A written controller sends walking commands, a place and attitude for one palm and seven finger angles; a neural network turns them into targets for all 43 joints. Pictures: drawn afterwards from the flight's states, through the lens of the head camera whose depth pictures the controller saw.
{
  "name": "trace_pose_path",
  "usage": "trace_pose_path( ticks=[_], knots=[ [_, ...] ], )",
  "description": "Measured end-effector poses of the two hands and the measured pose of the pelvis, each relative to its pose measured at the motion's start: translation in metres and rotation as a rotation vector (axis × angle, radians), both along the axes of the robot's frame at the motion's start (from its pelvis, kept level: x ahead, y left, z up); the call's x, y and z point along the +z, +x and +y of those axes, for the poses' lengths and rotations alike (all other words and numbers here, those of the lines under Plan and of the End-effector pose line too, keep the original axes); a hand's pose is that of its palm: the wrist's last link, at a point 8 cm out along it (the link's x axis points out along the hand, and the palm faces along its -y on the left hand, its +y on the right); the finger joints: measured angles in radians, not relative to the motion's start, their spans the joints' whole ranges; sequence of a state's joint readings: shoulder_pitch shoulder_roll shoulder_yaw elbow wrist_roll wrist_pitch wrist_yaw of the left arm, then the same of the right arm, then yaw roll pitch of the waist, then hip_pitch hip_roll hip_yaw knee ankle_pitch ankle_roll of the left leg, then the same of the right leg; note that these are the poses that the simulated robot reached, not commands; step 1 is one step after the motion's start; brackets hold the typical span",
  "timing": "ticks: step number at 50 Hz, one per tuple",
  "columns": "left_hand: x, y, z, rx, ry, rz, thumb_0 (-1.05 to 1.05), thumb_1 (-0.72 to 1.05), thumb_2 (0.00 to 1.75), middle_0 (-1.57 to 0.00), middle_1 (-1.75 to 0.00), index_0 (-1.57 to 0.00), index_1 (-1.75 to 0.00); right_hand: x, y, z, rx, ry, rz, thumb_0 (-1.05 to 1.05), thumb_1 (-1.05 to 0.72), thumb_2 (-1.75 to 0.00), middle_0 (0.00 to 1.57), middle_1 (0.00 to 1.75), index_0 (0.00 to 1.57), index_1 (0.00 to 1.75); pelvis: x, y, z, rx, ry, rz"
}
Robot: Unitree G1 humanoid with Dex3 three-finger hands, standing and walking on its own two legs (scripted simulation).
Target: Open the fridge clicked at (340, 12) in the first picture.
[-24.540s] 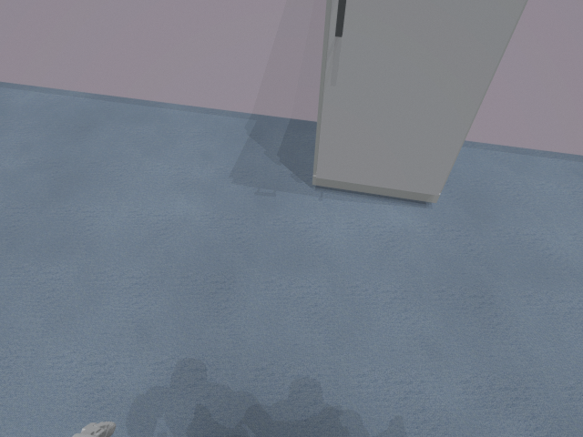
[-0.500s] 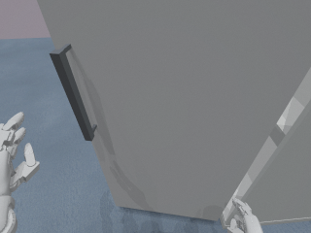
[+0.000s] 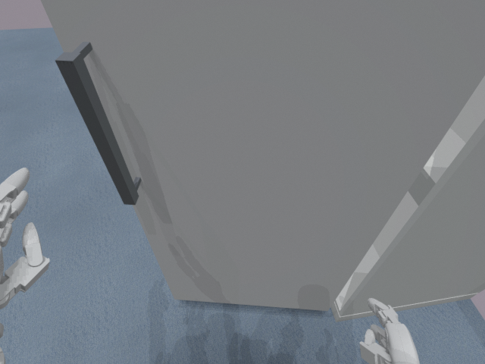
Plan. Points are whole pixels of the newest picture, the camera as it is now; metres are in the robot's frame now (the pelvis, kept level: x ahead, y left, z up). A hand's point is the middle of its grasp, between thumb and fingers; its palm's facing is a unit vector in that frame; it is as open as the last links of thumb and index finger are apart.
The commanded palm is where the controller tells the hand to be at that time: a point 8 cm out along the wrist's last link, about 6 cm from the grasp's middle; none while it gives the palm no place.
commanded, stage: step back with the hand held close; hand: left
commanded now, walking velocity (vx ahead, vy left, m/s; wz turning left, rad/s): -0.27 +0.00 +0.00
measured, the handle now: (111, 136) +0.42 +0.26 +0.16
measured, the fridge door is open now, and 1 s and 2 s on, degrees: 77 77 77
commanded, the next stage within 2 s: stop stepping back and stand still in 1.04 s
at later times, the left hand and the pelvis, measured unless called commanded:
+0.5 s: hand out of the picture +0.13 +0.28 +0.15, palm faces +0.46 -0.79 -0.40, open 7.4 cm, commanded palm +0.07 +0.32 +0.17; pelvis -0.07 +0.02 -0.02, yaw +2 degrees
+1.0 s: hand out of the picture +0.06 +0.26 +0.16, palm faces +0.32 -0.83 -0.46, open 7.4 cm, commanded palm +0.01 +0.31 +0.17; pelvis -0.14 +0.01 -0.02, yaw -1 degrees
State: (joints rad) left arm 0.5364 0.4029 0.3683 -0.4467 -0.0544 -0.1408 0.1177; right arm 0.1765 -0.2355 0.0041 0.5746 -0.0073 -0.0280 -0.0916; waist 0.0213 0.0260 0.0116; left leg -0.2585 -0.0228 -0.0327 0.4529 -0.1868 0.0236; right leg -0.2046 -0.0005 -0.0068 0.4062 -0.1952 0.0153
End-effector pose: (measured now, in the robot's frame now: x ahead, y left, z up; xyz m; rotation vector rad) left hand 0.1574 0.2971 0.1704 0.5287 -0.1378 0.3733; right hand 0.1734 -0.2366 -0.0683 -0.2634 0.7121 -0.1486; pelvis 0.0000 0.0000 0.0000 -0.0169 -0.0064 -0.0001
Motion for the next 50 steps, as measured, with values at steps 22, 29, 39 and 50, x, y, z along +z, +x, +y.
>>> trace_pose_path(
  ticks=[22, 29, 39, 50],
  knots=[
    [-0.003, -0.068, 0.017, 0.026, 0.024, -0.158, 0.02, 0.88, 0.90, -0.21, -0.30, -0.21, -0.31, -0.011, -0.067, 0.015, 0.043, -0.033, 0.008, 0.01, -0.90, -0.89, 0.20, 0.30, 0.20, 0.30, -0.016, -0.059, 0.009, 0.028, -0.026, 0.000],
    [0.003, -0.078, 0.034, -0.001, 0.069, -0.195, 0.02, 0.88, 0.90, -0.21, -0.30, -0.21, -0.31, -0.006, -0.091, 0.020, 0.008, -0.070, 0.007, 0.01, -0.90, -0.89, 0.20, 0.30, 0.20, 0.30, -0.016, -0.074, 0.021, 0.053, -0.067, -0.012],
    [0.007, -0.109, 0.028, 0.007, 0.080, -0.152, 0.02, 0.89, 0.90, -0.21, -0.30, -0.21, -0.30, -0.011, -0.095, 0.039, 0.102, 0.002, 0.006, 0.01, -0.90, -0.89, 0.20, 0.30, 0.20, 0.30, -0.012, -0.102, 0.010, -0.015, -0.019, 0.090],
    [0.011, -0.133, 0.005, -0.177, 0.066, -0.170, 0.02, 0.88, 0.90, -0.21, -0.30, -0.22, -0.31, 0.003, -0.148, 0.017, -0.032, -0.018, -0.058, 0.01, -0.90, -0.89, 0.20, 0.30, 0.20, 0.30, -0.016, -0.140, 0.013, -0.019, -0.040, 0.011]
  ],
)
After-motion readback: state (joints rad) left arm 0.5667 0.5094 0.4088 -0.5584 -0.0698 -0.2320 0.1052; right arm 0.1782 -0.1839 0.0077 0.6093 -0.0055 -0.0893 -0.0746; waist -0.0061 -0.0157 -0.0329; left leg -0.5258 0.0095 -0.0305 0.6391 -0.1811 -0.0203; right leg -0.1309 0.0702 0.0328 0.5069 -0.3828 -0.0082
